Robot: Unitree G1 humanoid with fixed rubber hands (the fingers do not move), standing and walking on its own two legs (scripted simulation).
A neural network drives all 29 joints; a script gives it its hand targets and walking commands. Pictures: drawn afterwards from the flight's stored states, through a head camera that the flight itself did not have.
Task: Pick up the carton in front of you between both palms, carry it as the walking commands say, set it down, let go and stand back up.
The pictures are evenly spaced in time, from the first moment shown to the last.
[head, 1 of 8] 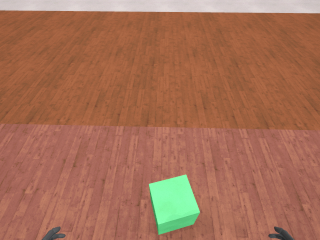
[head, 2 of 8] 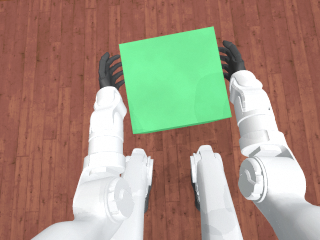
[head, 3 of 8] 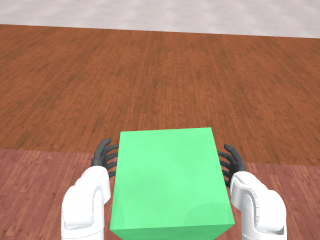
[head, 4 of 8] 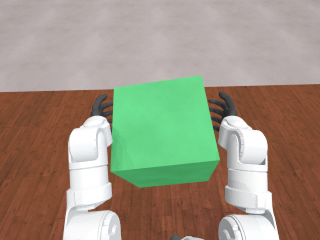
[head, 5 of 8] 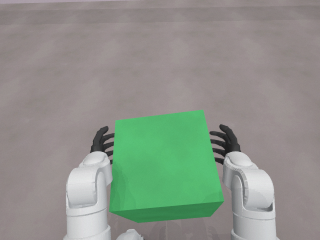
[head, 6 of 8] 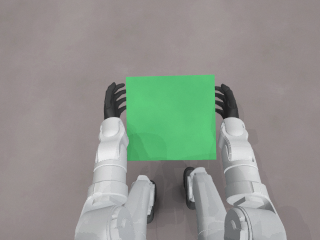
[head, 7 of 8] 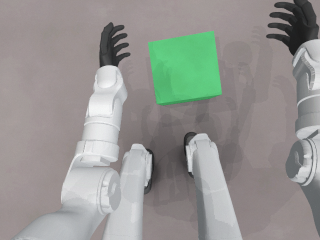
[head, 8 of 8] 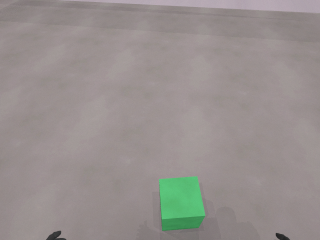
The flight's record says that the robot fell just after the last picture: no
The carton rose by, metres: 0.67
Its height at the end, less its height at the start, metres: -0.24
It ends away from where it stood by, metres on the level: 4.88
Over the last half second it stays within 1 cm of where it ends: yes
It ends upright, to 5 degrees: yes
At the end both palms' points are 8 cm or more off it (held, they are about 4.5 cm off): yes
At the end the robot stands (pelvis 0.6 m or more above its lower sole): yes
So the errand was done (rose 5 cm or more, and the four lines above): yes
